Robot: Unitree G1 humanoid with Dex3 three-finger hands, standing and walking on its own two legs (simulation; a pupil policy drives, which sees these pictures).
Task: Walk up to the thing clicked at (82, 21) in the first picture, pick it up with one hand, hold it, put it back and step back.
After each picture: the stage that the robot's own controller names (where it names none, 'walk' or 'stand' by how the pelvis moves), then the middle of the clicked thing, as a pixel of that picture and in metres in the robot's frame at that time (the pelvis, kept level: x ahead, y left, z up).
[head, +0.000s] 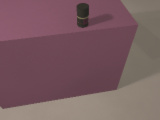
stand; (82, 15) +0.79 +0.03 +0.01
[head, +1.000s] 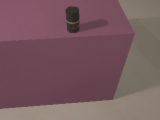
rise first; (72, 20) +0.71 +0.10 +0.04
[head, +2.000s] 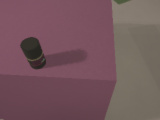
stand; (34, 54) +0.44 +0.24 +0.03
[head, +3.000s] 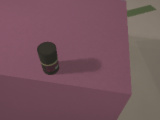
stand; (49, 59) +0.43 +0.16 +0.04
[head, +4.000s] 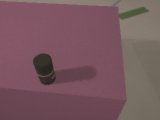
stand; (45, 69) +0.41 +0.17 +0.01
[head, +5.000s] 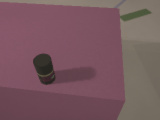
stand; (45, 69) +0.42 +0.18 +0.01
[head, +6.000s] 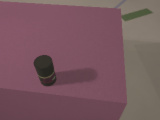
stand; (45, 71) +0.41 +0.17 +0.01
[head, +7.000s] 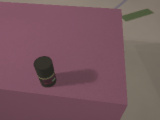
rise first; (45, 72) +0.40 +0.17 +0.01
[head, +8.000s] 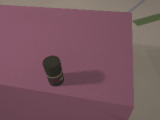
rise first; (54, 71) +0.41 +0.17 +0.02
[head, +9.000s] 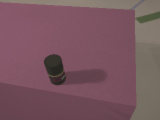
go down; (55, 70) +0.41 +0.17 +0.02
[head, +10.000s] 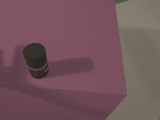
go down; (37, 61) +0.41 +0.15 +0.04
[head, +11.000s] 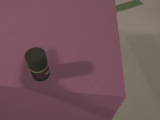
go down; (38, 65) +0.41 +0.16 +0.04
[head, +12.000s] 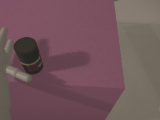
close in; (29, 56) +0.42 +0.17 +0.07
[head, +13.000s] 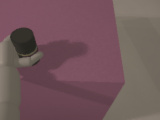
lift; (26, 48) +0.44 +0.17 +0.08
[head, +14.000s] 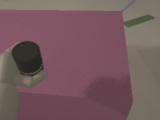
lift; (30, 64) +0.32 +0.16 +0.19
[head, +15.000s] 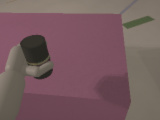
lift; (38, 57) +0.34 +0.15 +0.19
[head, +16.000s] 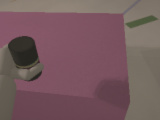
hold; (26, 59) +0.33 +0.18 +0.19
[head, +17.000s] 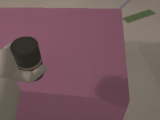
crouch; (29, 60) +0.32 +0.17 +0.19
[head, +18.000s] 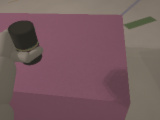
crouch; (26, 43) +0.37 +0.18 +0.22
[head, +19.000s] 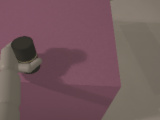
lower; (27, 56) +0.43 +0.18 +0.05
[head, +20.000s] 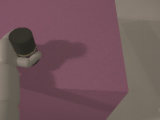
lower; (25, 48) +0.44 +0.18 +0.08
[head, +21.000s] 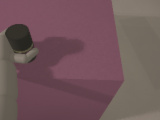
lower; (22, 44) +0.45 +0.18 +0.08
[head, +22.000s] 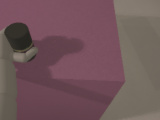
lower; (22, 43) +0.45 +0.18 +0.08
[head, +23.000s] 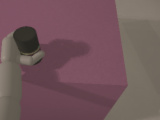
loosen; (29, 46) +0.44 +0.17 +0.08
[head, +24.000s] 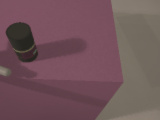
rise; (23, 43) +0.44 +0.17 +0.08
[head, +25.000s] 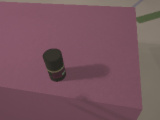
sink last; (55, 65) +0.41 +0.15 +0.06
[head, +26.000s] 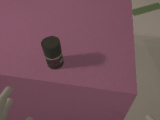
stand; (53, 53) +0.45 +0.16 +0.06
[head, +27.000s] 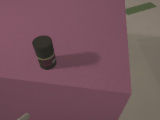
stand; (45, 53) +0.44 +0.17 +0.07
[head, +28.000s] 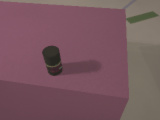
stand; (53, 61) +0.46 +0.16 +0.02
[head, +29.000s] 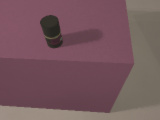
walk; (52, 32) +0.52 +0.15 +0.04
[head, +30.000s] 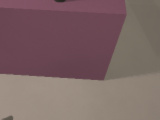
walk; out of the picture +0.78 +0.13 +0.05
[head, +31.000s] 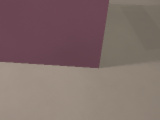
stand; out of the picture +1.08 +0.19 +0.04
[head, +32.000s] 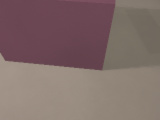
stand; out of the picture +1.09 +0.14 +0.01
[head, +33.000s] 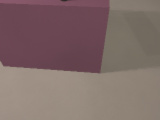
stand; out of the picture +1.09 +0.16 +0.01
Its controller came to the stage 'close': yes
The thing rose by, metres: 0.20
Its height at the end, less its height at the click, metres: +0.00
